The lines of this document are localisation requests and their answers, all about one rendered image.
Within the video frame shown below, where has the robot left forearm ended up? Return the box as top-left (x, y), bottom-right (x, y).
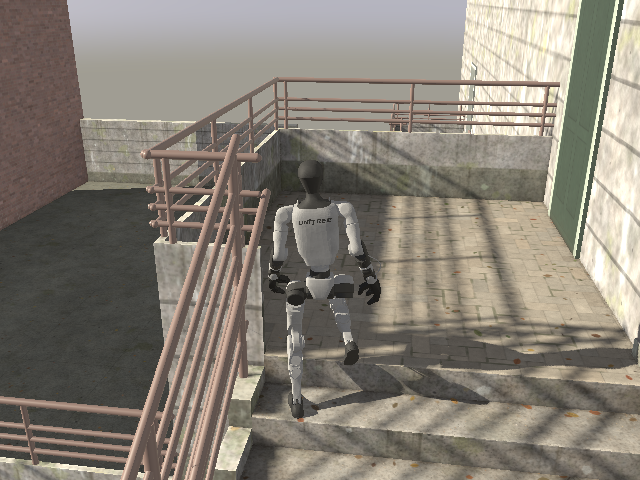
top-left (268, 247), bottom-right (284, 280)

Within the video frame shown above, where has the robot right forearm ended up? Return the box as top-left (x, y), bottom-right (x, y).
top-left (355, 240), bottom-right (377, 284)

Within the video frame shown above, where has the right robot hand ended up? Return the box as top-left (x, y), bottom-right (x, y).
top-left (358, 279), bottom-right (381, 305)

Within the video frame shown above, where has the robot torso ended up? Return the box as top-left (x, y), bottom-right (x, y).
top-left (292, 197), bottom-right (339, 300)

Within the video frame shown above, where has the right robot upper arm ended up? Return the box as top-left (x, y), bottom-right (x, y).
top-left (334, 201), bottom-right (364, 257)

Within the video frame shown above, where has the left robot hand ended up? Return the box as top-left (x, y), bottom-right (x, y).
top-left (268, 275), bottom-right (290, 294)

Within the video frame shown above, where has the robot right thigh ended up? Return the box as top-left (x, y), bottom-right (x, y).
top-left (328, 274), bottom-right (354, 310)

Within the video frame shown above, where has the left robot upper arm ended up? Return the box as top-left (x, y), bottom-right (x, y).
top-left (273, 205), bottom-right (293, 261)

